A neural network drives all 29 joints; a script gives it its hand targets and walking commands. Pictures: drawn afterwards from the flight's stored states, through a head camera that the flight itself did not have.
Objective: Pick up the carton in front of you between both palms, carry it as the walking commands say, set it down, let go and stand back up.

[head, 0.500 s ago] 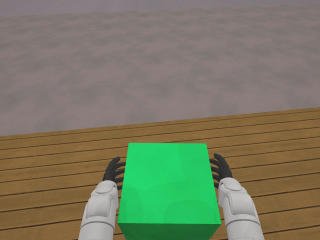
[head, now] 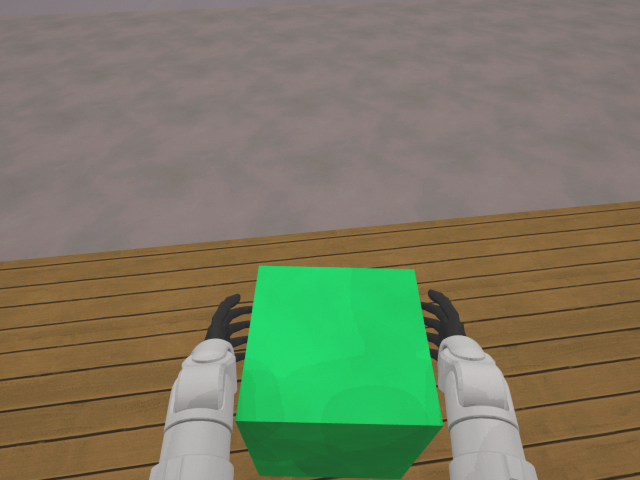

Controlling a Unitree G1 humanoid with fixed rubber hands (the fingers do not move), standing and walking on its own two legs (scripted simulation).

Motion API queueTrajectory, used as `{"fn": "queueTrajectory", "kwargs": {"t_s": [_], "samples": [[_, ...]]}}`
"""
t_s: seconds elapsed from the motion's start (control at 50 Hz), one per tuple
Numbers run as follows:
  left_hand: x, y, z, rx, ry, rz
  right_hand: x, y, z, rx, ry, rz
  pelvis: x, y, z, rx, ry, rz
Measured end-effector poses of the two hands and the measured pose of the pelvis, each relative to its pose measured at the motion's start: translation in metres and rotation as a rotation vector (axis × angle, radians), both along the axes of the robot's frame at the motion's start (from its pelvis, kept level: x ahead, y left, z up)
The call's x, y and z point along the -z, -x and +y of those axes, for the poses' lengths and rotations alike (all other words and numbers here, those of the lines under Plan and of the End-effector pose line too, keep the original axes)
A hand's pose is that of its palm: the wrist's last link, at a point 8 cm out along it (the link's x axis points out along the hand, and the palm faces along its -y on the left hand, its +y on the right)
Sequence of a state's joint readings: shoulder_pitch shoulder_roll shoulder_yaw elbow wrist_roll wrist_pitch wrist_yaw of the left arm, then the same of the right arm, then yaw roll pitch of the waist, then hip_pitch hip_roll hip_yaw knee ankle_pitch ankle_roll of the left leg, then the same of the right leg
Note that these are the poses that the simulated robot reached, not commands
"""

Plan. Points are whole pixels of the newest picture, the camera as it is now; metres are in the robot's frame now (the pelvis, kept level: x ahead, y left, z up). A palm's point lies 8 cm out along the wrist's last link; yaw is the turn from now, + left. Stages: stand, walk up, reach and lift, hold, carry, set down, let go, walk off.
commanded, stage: reach and lift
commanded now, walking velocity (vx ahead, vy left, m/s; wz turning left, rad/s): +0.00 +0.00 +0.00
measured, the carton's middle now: (333, 377) +0.29 +0.00 -0.04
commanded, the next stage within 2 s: hold in 0.46 s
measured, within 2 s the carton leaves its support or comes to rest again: neither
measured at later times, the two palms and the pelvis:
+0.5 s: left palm (218, 347) +0.30 +0.14 +0.04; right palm (451, 339) +0.30 -0.16 +0.04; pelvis +0.01 -0.01 +0.01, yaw +0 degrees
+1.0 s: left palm (212, 346) +0.29 +0.15 +0.06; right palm (455, 339) +0.29 -0.15 +0.06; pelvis +0.00 +0.00 +0.00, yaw +1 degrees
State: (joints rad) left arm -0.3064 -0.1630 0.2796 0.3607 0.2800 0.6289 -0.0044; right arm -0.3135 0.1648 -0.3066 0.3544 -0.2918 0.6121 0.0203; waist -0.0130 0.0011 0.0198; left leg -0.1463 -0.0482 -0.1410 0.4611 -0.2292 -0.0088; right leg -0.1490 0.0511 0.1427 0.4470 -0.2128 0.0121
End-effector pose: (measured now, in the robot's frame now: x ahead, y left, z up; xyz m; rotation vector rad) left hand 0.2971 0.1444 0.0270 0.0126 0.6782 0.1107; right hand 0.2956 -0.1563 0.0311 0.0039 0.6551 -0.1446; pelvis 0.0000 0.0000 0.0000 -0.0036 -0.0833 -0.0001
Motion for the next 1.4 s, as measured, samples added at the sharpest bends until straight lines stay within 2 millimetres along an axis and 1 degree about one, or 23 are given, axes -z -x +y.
{"fn": "queueTrajectory", "kwargs": {"t_s": [0.18,0.38,0.5,0.6,0.64,0.78,0.94,1.16,1.22,1.28,1.34,1.4], "samples": [[-0.008,-0.008,0.000,-0.002,0.002,-0.003,-0.006,-0.007,0.000,0.003,-0.004,-0.003,-0.002,-0.007,0.001,0.007,-0.003,0.002],[-0.006,0.001,0.003,-0.001,-0.012,0.013,-0.011,-0.005,0.003,-0.034,0.033,0.012,-0.006,-0.016,-0.003,-0.003,0.000,0.001],[-0.009,0.002,0.000,0.004,-0.018,0.010,-0.012,-0.004,0.000,-0.029,0.028,0.009,-0.005,-0.014,-0.005,-0.002,0.000,-0.007],[-0.023,0.003,-0.002,-0.003,-0.010,-0.029,-0.024,0.000,-0.001,-0.026,0.030,-0.029,-0.006,-0.014,-0.006,-0.006,-0.002,-0.018],[-0.026,0.004,-0.002,0.001,-0.019,-0.023,-0.025,0.001,-0.002,-0.025,0.021,-0.024,-0.006,-0.013,-0.006,-0.005,-0.002,-0.030],[-0.026,0.010,0.001,-0.011,-0.016,-0.006,-0.026,0.004,0.001,-0.029,0.012,-0.007,-0.005,-0.006,-0.005,-0.007,-0.002,-0.052],[-0.028,0.012,0.001,-0.014,-0.021,-0.012,-0.025,0.007,0.001,-0.022,0.000,-0.013,-0.004,-0.001,-0.005,-0.010,-0.001,-0.055],[-0.025,0.007,-0.001,-0.010,-0.004,-0.009,-0.025,0.004,-0.001,-0.005,-0.004,-0.008,-0.003,0.000,-0.004,-0.009,0.000,-0.058],[-0.027,0.005,-0.001,-0.008,-0.008,-0.023,-0.028,0.002,-0.001,-0.011,0.009,-0.024,-0.002,-0.004,-0.004,-0.012,-0.002,-0.009],[-0.029,0.000,0.002,-0.008,-0.008,-0.026,-0.031,-0.004,0.002,-0.009,0.004,-0.026,-0.001,-0.011,-0.001,-0.014,0.001,0.044],[-0.034,-0.010,0.009,-0.022,0.003,-0.050,-0.036,-0.015,0.009,-0.009,0.001,-0.050,0.004,-0.021,0.005,-0.022,0.003,0.076],[-0.040,-0.023,0.019,-0.032,0.021,-0.062,-0.045,-0.029,0.019,-0.003,-0.006,-0.063,0.008,-0.038,0.013,-0.010,-0.005,0.107]]}}
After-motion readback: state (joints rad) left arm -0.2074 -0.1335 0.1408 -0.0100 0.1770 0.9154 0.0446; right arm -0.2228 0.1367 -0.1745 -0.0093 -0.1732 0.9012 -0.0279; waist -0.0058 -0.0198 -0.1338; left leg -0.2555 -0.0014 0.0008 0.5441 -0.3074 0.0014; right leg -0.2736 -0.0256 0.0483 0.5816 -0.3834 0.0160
